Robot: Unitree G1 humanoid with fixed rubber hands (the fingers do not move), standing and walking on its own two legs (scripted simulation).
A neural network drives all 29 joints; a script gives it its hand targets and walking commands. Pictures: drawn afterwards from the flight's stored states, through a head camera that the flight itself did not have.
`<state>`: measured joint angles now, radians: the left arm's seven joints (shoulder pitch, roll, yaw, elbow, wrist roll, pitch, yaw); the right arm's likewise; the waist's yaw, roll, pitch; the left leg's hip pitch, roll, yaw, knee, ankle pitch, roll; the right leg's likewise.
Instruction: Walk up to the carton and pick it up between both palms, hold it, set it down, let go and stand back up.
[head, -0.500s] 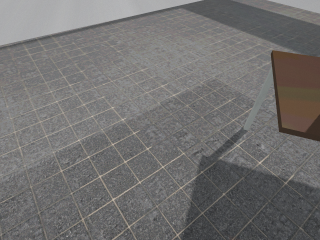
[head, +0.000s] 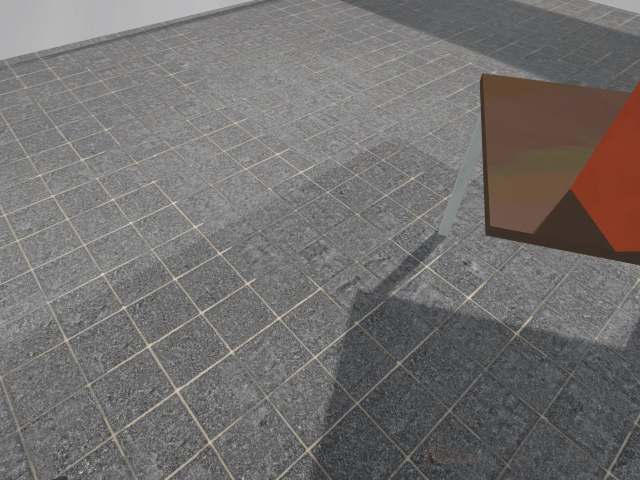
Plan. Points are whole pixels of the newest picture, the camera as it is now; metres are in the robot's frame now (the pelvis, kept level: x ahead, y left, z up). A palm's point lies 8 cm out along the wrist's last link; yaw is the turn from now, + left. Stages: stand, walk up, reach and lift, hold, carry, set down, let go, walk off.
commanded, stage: walk up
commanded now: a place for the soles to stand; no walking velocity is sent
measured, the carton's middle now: out of the picture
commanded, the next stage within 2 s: none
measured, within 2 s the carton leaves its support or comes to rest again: neither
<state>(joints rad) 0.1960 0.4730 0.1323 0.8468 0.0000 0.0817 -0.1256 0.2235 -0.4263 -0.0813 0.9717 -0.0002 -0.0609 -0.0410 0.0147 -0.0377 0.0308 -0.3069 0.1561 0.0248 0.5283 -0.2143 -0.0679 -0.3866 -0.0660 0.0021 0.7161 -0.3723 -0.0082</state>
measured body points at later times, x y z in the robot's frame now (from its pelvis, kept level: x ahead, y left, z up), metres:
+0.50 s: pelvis +0.04 -0.08 +0.00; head +0.08 -0.08 +0.45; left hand +0.14 +0.22 -0.11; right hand +0.08 -0.44 -0.10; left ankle +0.12 +0.04 -0.71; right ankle +0.04 -0.13 -0.72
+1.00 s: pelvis +0.05 -0.21 +0.01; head +0.05 -0.22 +0.45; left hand +0.17 +0.10 -0.10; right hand +0.06 -0.56 -0.10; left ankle +0.10 -0.05 -0.66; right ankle +0.05 -0.29 -0.72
